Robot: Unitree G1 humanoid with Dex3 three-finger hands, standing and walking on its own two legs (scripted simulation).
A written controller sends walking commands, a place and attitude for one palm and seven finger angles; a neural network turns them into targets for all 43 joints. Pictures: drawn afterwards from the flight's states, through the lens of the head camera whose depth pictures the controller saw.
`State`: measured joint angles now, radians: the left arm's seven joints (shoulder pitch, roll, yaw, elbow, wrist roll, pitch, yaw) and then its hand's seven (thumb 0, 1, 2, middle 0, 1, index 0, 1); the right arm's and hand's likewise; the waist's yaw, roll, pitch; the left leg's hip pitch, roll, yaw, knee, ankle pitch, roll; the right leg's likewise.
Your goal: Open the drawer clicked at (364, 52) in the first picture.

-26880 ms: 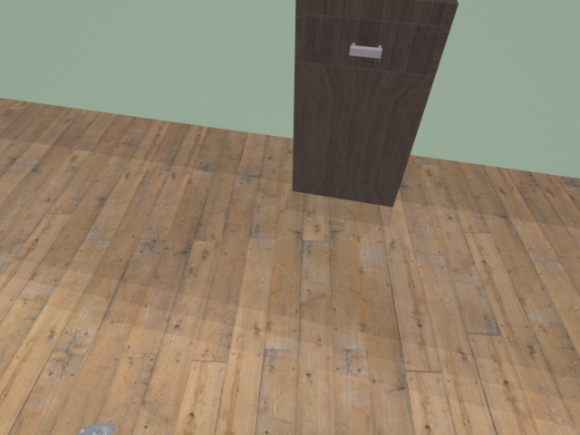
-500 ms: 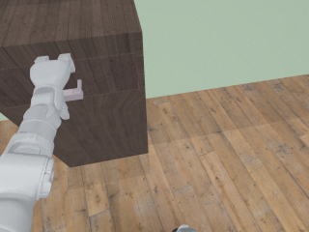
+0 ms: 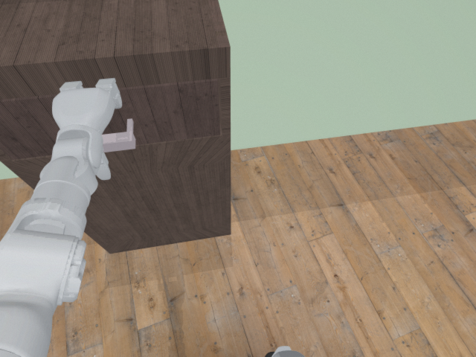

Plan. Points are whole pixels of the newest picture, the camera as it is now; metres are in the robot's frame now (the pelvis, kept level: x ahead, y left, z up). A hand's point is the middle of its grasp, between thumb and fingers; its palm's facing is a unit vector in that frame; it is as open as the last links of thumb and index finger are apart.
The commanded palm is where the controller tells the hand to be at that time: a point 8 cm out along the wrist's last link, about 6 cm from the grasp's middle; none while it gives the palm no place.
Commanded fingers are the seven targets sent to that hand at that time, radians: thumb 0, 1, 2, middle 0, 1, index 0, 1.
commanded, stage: re-aim the fingers above the handle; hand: left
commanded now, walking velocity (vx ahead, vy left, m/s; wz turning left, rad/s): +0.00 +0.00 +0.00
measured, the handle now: (106, 134) +0.54 +0.24 +0.01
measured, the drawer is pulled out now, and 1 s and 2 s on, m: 0.00 0.00 0.00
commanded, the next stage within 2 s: lower the fingers behind the handle in 0.18 s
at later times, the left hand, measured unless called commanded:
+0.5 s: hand (98, 131) +0.50 +0.23 +0.06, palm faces -0.02 +0.04 -1.00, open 13.6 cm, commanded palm +0.48 +0.22 +0.10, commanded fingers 0.00 -0.50 0.30 -0.30 -1.20 -0.30 -1.20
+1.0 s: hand (110, 147) +0.49 +0.22 +0.02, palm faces -0.04 +0.02 -1.00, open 13.7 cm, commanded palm +0.48 +0.22 +0.07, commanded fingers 0.00 -0.50 0.30 -0.30 -1.20 -0.30 -1.20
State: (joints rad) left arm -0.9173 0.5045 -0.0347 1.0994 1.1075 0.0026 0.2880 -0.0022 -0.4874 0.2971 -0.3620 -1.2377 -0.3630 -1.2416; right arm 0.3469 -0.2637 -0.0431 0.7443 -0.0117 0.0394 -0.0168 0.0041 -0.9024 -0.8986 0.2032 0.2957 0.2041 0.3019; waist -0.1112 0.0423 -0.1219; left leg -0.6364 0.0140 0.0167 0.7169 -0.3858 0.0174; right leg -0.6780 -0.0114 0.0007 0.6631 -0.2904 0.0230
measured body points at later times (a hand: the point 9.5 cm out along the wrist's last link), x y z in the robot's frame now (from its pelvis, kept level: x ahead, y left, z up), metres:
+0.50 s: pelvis -0.01 +0.00 +0.00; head +0.09 -0.01 +0.44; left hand +0.49 +0.22 +0.12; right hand -0.01 -0.28 -0.13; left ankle -0.04 +0.11 -0.71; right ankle +0.01 -0.14 -0.71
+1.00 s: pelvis -0.03 -0.01 -0.02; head +0.10 -0.01 +0.41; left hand +0.49 +0.22 +0.08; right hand -0.04 -0.28 -0.14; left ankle -0.04 +0.11 -0.71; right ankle +0.01 -0.14 -0.71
